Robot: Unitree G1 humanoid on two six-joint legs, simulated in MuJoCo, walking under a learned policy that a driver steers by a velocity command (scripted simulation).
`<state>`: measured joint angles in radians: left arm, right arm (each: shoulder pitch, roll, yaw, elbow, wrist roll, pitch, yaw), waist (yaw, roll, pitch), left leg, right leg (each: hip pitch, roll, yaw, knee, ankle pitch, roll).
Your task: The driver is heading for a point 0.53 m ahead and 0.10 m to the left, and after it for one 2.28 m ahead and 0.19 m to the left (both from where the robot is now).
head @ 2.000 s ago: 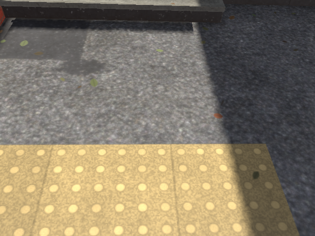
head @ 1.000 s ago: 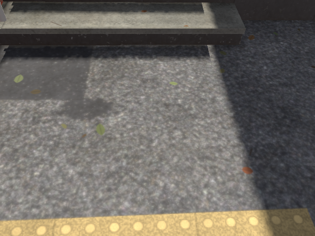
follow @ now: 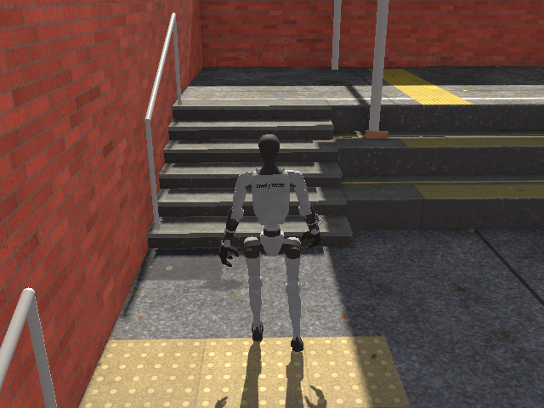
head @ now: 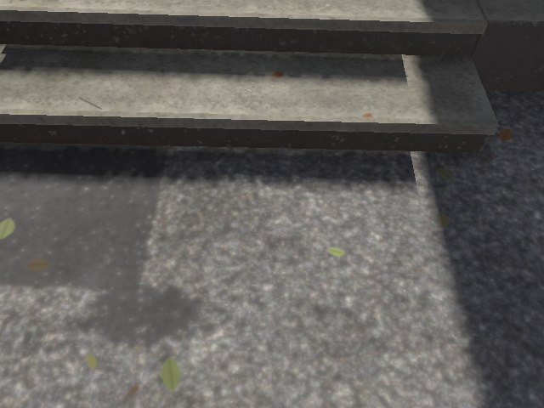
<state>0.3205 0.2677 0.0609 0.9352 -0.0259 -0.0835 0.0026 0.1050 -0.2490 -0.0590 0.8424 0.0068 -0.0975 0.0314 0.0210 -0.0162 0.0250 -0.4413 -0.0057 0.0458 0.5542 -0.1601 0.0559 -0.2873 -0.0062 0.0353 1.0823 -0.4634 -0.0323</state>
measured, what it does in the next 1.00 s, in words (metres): walks ahead: right foot, then left foot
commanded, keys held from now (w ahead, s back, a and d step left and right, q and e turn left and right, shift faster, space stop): w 0.44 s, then w+q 0.20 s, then q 0.26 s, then no key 0.10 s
